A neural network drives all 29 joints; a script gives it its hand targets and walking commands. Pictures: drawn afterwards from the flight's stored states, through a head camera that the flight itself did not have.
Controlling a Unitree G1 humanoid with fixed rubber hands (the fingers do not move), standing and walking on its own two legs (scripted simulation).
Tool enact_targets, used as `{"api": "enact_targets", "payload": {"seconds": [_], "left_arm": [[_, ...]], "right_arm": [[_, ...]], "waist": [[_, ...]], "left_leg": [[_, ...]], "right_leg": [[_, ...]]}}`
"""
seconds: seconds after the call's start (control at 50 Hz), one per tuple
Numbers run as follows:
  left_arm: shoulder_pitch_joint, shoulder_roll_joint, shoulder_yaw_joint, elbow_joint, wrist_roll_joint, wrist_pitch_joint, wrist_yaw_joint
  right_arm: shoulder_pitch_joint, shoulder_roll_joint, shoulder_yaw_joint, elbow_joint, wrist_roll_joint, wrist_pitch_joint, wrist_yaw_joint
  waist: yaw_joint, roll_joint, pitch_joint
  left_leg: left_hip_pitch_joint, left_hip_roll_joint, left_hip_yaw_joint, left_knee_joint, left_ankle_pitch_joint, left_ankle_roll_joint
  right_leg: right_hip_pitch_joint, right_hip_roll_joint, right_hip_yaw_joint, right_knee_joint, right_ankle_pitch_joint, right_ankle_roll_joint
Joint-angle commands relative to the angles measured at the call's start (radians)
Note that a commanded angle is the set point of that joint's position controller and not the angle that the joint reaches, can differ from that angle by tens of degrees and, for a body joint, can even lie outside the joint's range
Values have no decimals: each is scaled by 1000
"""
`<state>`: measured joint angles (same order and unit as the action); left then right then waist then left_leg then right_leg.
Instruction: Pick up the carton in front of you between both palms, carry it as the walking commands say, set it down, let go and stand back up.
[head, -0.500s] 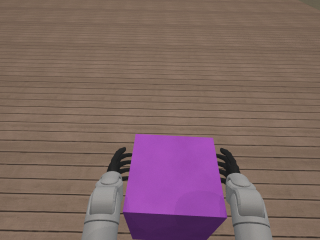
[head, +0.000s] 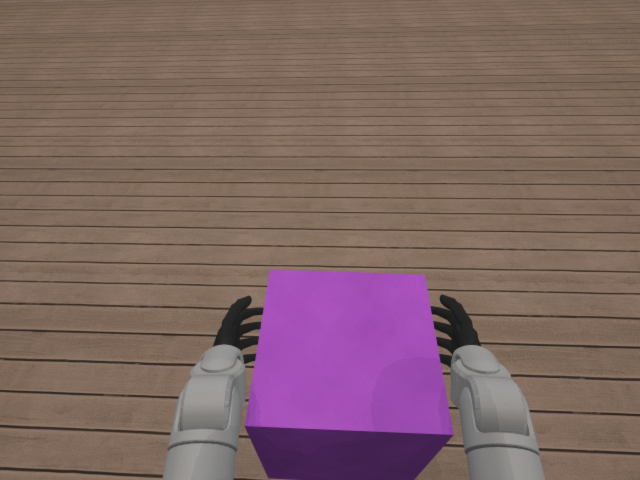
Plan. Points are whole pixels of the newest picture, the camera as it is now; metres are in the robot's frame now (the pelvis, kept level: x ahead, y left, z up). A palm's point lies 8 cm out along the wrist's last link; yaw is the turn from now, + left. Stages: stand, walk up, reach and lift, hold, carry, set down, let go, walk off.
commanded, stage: carry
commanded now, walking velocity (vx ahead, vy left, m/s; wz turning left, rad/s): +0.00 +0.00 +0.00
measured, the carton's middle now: (342, 381) +0.28 +0.00 -0.06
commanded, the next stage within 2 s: none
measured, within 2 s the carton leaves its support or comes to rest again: neither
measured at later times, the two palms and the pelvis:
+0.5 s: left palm (243, 241) +0.47 +0.16 +0.03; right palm (431, 242) +0.46 -0.14 +0.03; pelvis +0.18 +0.02 -0.01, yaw -2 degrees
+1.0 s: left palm (257, 240) +0.47 +0.14 +0.02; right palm (444, 241) +0.47 -0.16 +0.02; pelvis +0.19 +0.00 -0.01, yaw -1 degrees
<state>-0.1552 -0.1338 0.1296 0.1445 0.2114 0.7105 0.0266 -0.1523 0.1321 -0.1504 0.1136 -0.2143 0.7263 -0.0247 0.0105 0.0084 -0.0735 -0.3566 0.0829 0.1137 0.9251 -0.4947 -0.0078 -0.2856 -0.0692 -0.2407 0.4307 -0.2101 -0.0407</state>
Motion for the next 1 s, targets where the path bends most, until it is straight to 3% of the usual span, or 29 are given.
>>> {"api": "enact_targets", "payload": {"seconds": [0.0,0.06,0.12,0.18,0.2,0.22,0.24,0.26,0.3,0.36,0.38,0.4,0.44,0.52,0.6,0.78,0.92,0.98], "left_arm": [[-431,-846,-553,-132,-243,-72,-205],[-447,-871,-611,-185,-278,-88,-213],[-415,-852,-643,-244,-290,-64,-209],[-349,-786,-614,-254,-258,-18,-193],[-334,-760,-595,-251,-242,-5,-187],[-337,-732,-578,-247,-224,10,-182],[-325,-716,-571,-228,-217,25,-177],[-321,-713,-563,-216,-216,32,-177],[-332,-733,-569,-202,-215,19,-179],[-377,-782,-592,-217,-231,-8,-183],[-388,-792,-604,-227,-240,-13,-183],[-410,-790,-607,-238,-248,-15,-184],[-405,-785,-588,-217,-245,-10,-184],[-343,-766,-539,-154,-216,-6,-185],[-368,-785,-542,-154,-223,-12,-188],[-398,-804,-551,-146,-233,-14,-197],[-406,-815,-543,-133,-229,-13,-202],[-425,-823,-548,-144,-233,-15,-203]], "right_arm": [[-387,858,584,-68,219,-77,190],[-394,886,631,-127,240,-94,188],[-398,871,680,-211,267,-68,181],[-337,812,651,-221,249,-24,175],[-327,792,631,-212,238,-9,175],[-311,764,601,-191,225,3,175],[-300,744,581,-171,219,9,177],[-271,750,554,-132,218,10,178],[-259,760,526,-112,209,-4,184],[-320,801,555,-122,227,-29,190],[-348,810,570,-143,236,-34,191],[-378,810,583,-164,247,-37,190],[-385,808,584,-151,245,-32,186],[-341,784,559,-107,219,-25,181],[-363,803,567,-103,223,-29,184],[-374,820,564,-92,219,-28,189],[-384,835,560,-79,217,-26,194],[-407,844,569,-88,224,-29,197]], "waist": [[9,-81,-252],[4,-143,-275],[10,-190,-275],[-9,-127,-270],[-15,-96,-289],[-18,51,-327],[-24,144,-374],[-26,185,-377],[-20,140,-341],[-11,114,-358],[-10,85,-348],[-15,34,-331],[-15,-24,-321],[-11,-27,-337],[-9,-16,-325],[-7,-33,-305],[-7,-40,-297],[-8,-36,-284]], "left_leg": [[-279,25,-40,-39,69,11],[-172,-22,10,-206,187,1],[-67,-47,60,-362,339,4],[157,-48,102,-600,654,3],[305,11,58,-592,770,12],[448,148,-75,-505,1183,43],[580,249,-176,-460,1323,140],[563,276,-234,-507,1250,177],[522,243,-197,-546,1133,156],[415,149,-67,-510,921,74],[381,130,-25,-490,861,58],[342,109,-10,-461,841,50],[280,99,-14,-420,885,48],[287,87,-7,-352,1019,50],[286,82,-1,-353,1019,44],[255,67,10,-371,873,29],[230,75,7,-358,769,30],[220,78,5,-367,693,29]], "right_leg": [[462,-298,309,-175,542,-94],[425,-229,146,-139,640,-68],[381,-194,67,-97,663,-45],[286,-143,11,39,521,19],[181,-135,16,88,406,52],[67,-82,23,199,136,96],[-42,-42,97,226,-136,106],[-76,-21,125,246,-319,102],[-68,-17,155,131,-358,84],[106,-30,141,-85,-17,72],[123,-59,148,-79,60,70],[140,-87,161,-18,236,71],[185,-99,157,38,386,75],[171,-86,152,83,523,76],[161,-77,150,76,519,79],[207,-92,163,56,599,64],[204,-101,166,56,555,46],[181,-101,167,53,473,35]]}}
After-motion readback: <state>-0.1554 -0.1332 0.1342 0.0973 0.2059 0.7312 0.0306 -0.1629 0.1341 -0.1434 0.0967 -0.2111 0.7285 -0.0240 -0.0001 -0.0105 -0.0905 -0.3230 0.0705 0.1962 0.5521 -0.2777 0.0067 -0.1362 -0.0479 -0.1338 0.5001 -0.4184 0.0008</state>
